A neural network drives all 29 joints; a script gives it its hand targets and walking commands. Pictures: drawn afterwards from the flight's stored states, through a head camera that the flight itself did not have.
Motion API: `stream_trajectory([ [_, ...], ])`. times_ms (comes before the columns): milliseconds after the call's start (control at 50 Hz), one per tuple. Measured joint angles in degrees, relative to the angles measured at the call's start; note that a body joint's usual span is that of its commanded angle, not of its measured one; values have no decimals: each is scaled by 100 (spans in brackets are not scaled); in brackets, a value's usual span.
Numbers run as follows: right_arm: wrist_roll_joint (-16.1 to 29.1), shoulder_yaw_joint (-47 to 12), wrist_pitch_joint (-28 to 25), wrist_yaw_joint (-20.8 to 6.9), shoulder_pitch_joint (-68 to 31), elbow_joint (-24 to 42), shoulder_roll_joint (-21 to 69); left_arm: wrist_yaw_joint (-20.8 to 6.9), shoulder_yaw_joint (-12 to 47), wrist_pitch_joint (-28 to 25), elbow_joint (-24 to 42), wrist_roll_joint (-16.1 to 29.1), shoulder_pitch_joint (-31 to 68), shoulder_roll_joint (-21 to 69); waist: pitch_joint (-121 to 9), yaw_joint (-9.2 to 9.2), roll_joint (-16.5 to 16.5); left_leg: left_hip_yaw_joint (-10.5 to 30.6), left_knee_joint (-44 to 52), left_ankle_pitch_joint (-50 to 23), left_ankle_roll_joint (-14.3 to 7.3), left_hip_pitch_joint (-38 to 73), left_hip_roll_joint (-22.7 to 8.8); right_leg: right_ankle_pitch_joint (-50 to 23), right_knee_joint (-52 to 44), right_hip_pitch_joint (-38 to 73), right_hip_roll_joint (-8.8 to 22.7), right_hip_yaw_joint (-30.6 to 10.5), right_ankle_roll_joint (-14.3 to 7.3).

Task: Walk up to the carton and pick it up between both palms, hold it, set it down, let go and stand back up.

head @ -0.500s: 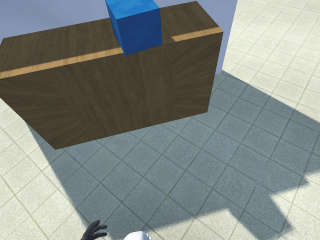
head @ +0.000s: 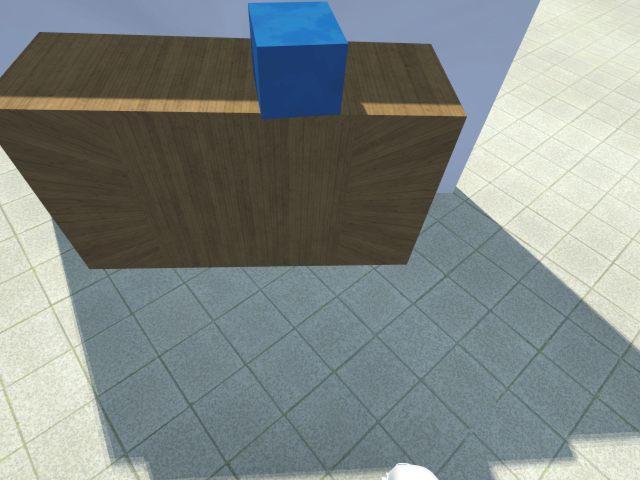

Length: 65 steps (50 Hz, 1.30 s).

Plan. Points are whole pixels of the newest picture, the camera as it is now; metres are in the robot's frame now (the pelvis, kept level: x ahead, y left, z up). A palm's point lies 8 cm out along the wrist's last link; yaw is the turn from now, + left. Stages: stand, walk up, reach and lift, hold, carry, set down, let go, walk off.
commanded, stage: walk up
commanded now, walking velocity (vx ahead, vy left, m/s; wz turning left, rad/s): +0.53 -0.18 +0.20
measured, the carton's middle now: (294, 59) +1.04 +0.06 -0.01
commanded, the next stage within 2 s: none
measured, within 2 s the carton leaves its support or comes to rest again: neither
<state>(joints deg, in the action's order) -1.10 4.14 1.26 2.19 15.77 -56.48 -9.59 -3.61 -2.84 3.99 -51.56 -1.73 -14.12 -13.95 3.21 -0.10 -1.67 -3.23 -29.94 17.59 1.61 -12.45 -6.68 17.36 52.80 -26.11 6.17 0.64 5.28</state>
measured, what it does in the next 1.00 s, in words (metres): walks ahead: right foot, then left foot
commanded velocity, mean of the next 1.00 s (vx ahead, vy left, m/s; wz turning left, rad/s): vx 0.44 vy -0.07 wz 0.08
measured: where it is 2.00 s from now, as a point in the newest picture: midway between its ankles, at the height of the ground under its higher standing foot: (321, 373)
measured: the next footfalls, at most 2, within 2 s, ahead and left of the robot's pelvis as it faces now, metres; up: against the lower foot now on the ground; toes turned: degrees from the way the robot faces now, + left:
right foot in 0.12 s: +0.07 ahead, -0.22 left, +0.00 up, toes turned -7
left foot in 0.56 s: +0.40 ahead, +0.03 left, +0.00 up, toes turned +12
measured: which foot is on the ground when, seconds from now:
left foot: down 0.00-0.12, up 0.14-0.54, down 0.56-1.00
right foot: up 0.00-0.10, down 0.12-0.62, up 0.64-1.00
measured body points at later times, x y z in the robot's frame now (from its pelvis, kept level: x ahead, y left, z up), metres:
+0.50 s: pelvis +0.19 -0.09 -0.01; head +0.22 -0.09 +0.44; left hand +0.04 +0.10 -0.15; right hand +0.39 -0.29 -0.14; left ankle +0.31 +0.03 -0.71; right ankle +0.03 -0.21 -0.74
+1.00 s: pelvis +0.45 -0.07 -0.01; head +0.49 -0.07 +0.44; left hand +0.59 +0.16 -0.15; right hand +0.36 -0.29 -0.15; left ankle +0.37 +0.03 -0.74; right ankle +0.58 -0.20 -0.72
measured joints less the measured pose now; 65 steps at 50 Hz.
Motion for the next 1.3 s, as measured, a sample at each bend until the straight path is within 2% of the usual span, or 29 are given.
stream_trajectory([
  [40, -40, 95, -45, -109, 108, -80, -103, -90, 5, -104, 19, 34, 80, -6, -96, 90, 77, 31, 63, 20, 110, 61, -65, 35, -815, 292, 127, 54, 33],
  [80, -80, 170, -116, -184, 181, -125, -197, -61, 0, -231, 6, 13, 138, -14, -174, 192, 153, 80, -45, 150, 157, 59, -134, 135, -1557, 684, 126, 230, 12],
  [120, -115, 225, -145, -218, 249, -162, -288, 36, -23, -432, -37, -15, 179, -11, -220, 228, 240, 214, -617, 680, 6, -136, -205, 92, -1992, 1017, 17, 456, -56],
  [140, -136, 248, -129, -215, 249, -191, -372, 89, -11, -548, -88, -41, 212, 76, -191, 224, 394, 444, -1192, 1096, -136, -353, -179, 141, -1784, 993, -54, 556, -127],
  [160, -127, 256, -97, -211, 247, -195, -420, 133, 23, -648, -123, -64, 178, 147, -205, 198, 463, 663, -1868, 1245, -236, -624, -12, 270, -1606, 979, -56, 625, -189],
  [200, -86, 241, -95, -280, 155, -125, -459, 206, 68, -736, -209, -62, -40, 279, -258, 99, 498, 740, -3057, 908, -386, -1144, 270, 426, -1609, 1107, -51, 676, -288],
  [260, -112, 223, -234, -470, -93, 21, -451, 273, 110, -728, -431, -24, -474, 439, -329, 19, 527, 401, -3717, 112, -401, -1672, 267, 378, -2117, 1597, -133, 786, -371],
  [340, -141, 147, -225, -598, -479, 227, -355, 340, 136, -778, -749, 35, -1030, 600, -426, -118, 509, -96, -3300, -544, -174, -2011, 25, 315, -2883, 2278, -338, 919, -448],
  [420, -86, 81, -207, -570, -1014, 394, -273, 356, 178, -861, -986, -18, -1432, 766, -300, -368, 481, -262, -2224, -672, 16, -2113, 54, 366, -3378, 2801, -456, 892, -440],
  [480, -35, 15, -219, -588, -1368, 503, -194, 354, 165, -869, -1132, -13, -1644, 805, -125, -525, 408, -346, -1424, -696, -56, -2093, 150, 533, -3591, 3183, -416, 868, -356],
  [560, -54, -69, -256, -607, -1694, 611, -51, 353, 121, -810, -1315, 30, -1794, 751, 118, -637, 185, -600, -546, -558, -397, -1749, 406, 1018, -3480, 3610, -189, 868, -170],
  [600, -96, -67, -357, -549, -1726, 582, 36, 357, 99, -744, -1413, 93, -1722, 688, 281, -554, -11, -722, -557, -1133, -659, -1553, 631, 1380, -2520, 3472, 123, 875, -162],
  [620, -141, -67, -408, -505, -1698, 563, 47, 353, 98, -702, -1406, 172, -1627, 694, 349, -543, -27, -766, -790, -924, -703, -1534, 654, 1105, -1505, 3073, 221, 705, -252],
  [660, -115, -78, -488, -423, -1512, 457, 76, 361, 51, -652, -1348, 250, -1376, 668, 395, -461, 45, -754, -1044, -365, -687, -1384, 578, 890, 495, 2134, -6, 186, -391],
  [680, -99, -86, -524, -382, -1368, 359, 96, 375, 11, -639, -1304, 247, -1204, 614, 416, -407, 41, -749, -1010, -224, -665, -1222, 560, 724, 1192, 1724, -104, 48, -426],
  [700, -92, -92, -558, -343, -1206, 253, 110, 393, -27, -640, -1248, 220, -1013, 550, 430, -341, 28, -742, -908, -183, -599, -1042, 549, 541, 1653, 1348, -149, 9, -451],
  [740, -57, -89, -603, -288, -851, 40, 118, 411, -92, -650, -1106, 118, -579, 409, 454, -173, -8, -698, -628, -143, -598, -687, 579, 260, 1997, 691, -118, 73, -469],
  [800, -18, -95, -645, -252, -298, -249, 121, 406, -168, -615, -859, 24, 58, 217, 475, 53, -53, -610, -201, -124, -572, -187, 606, 135, 1666, -32, -50, 147, -416],
  [880, -34, -122, -677, -207, 351, -526, 135, 358, -188, -468, -597, 4, 712, 98, 435, 236, -96, -570, 238, -43, -438, 367, 562, -200, 476, -537, -12, 206, -339],
  [1000, 12, -166, -513, -137, 855, -829, 204, 247, -8, -488, -391, 58, 1267, 305, 327, 396, -64, -626, 383, 358, -225, 912, 587, -968, -1490, -273, -35, 394, -315],
  [1040, 34, -177, -475, -147, 970, -896, 244, 272, 45, -582, -371, 13, 1313, 403, 251, 446, -36, -584, 108, 677, -132, 976, 601, -1106, -1963, 118, -105, 501, -356],
  [1080, 77, -185, -434, -133, 891, -927, 207, 310, 71, -726, -390, -62, 1348, 577, 299, 467, 244, -423, -699, 1068, -124, 751, 399, -835, -1726, 179, -235, 674, -660],
  [1140, 10, -71, -275, -163, 591, -798, 148, 401, 121, -719, -453, 78, 1176, 661, 261, 395, 307, -55, -2739, 1425, -29, -82, 582, -439, -1475, 229, -158, 697, -799],
  [1180, 31, -17, -212, -181, 274, -710, 28, 524, 140, -659, -585, 142, 996, 698, 278, 304, 406, 58, -3304, 1157, 5, -448, 579, -481, -1699, 455, -182, 697, -783],
  [1240, 40, -31, -203, -129, -232, -498, -31, 628, 141, -608, -791, 121, 810, 704, 317, 204, 504, 266, -2727, 955, 6, -711, 489, -669, -2134, 701, -313, 739, -826],
  [1300, 39, -63, -101, -10, -599, -341, -20, 601, 156, -585, -896, 56, 698, 684, 330, 89, 500, 365, -1922, 909, -16, -826, 458, -744, -2288, 754, -403, 798, -829],
])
